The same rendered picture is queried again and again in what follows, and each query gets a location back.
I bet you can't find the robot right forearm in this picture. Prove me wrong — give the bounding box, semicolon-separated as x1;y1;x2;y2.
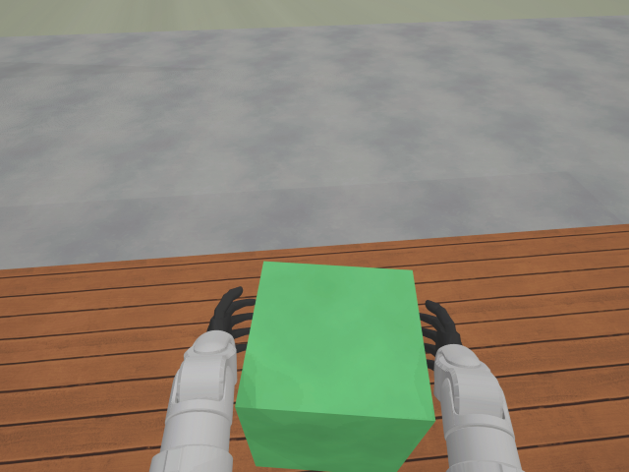
433;344;525;472

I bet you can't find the right robot hand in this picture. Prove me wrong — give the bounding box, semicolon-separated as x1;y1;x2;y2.
419;300;462;371

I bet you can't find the left robot hand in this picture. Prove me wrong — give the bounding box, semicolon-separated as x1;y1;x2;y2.
206;286;256;353

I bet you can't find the robot left forearm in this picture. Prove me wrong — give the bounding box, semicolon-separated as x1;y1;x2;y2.
149;330;237;472

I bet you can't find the carton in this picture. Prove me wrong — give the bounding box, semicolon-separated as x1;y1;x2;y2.
235;262;435;472

